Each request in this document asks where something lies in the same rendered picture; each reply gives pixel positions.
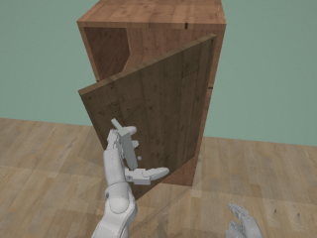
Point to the left robot forearm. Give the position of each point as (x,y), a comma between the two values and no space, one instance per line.
(120,211)

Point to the robot left hand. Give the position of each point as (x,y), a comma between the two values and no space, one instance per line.
(114,167)

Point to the cupboard door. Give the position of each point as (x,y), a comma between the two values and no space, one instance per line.
(163,98)

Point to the robot right hand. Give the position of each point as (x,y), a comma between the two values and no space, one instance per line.
(248,227)

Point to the handle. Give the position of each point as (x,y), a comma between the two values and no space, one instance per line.
(127,144)

